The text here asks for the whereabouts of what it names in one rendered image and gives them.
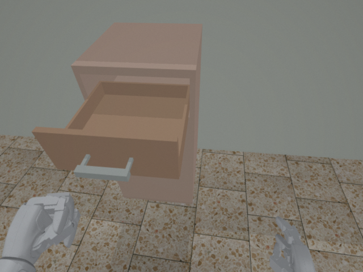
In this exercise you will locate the robot left forearm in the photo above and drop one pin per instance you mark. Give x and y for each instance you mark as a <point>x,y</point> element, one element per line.
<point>12,264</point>

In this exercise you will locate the cabinet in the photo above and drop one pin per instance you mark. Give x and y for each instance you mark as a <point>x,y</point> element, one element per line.
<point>168,53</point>

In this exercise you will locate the handle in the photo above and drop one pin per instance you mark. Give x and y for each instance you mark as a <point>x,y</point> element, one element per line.
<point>103,173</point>

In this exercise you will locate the drawer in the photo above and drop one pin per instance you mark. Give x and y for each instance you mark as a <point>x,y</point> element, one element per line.
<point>122,120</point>

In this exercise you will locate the robot left hand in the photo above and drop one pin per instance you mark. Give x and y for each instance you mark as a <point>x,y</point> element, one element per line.
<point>53,214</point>

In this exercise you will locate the robot right hand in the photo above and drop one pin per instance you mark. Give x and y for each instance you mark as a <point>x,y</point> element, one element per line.
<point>297,255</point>

